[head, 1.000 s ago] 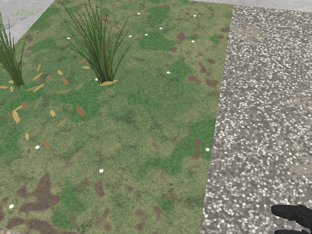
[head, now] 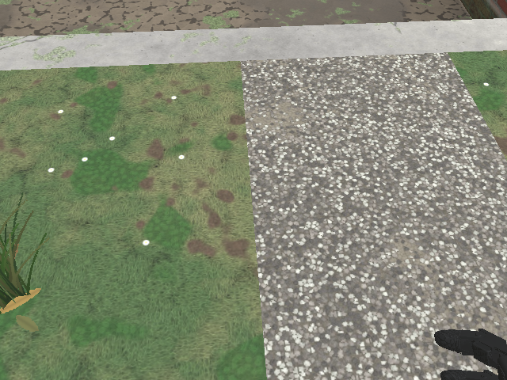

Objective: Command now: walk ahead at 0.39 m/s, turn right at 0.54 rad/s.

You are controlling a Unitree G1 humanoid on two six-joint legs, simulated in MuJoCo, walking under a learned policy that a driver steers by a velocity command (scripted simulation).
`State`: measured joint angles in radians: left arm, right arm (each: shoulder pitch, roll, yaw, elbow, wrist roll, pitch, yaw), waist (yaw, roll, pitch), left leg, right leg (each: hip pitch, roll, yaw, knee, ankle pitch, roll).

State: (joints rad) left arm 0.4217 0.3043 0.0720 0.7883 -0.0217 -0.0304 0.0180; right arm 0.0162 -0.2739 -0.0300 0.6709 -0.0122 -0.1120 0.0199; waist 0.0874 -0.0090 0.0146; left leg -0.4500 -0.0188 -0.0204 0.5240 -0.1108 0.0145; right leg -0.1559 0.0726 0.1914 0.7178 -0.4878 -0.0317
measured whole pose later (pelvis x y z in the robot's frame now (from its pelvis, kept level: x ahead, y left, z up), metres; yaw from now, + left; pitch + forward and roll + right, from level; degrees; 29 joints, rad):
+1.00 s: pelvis +0.19 -0.01 +0.01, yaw -22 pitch -1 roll +0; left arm 0.18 0.24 0.04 0.77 0.02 0.03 0.02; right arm 0.19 -0.23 -0.01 0.83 -0.02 -0.02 0.00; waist 0.00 -0.01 0.02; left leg -0.22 0.01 0.01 0.53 -0.30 0.00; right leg -0.28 0.04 0.07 0.50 -0.21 0.00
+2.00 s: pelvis +0.22 +0.00 +0.02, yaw -21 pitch -1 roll +0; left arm 0.16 0.23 0.04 1.15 0.00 0.02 0.05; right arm 0.27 -0.23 0.01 1.02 -0.01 -0.02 -0.02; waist 0.00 0.00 0.03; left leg -0.14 -0.03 0.03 0.44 -0.28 0.04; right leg -0.21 -0.01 0.09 0.43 -0.21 0.04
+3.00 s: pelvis +0.42 -0.14 +0.01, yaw -10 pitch +1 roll -1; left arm 0.40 0.21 0.03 1.07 0.01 -0.10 0.03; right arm 0.10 -0.24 -0.05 0.82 0.03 -0.05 0.04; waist 0.07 0.03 0.02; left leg -0.70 0.08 0.02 0.73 0.01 0.06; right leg 0.15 0.03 -0.24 0.19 -0.36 -0.02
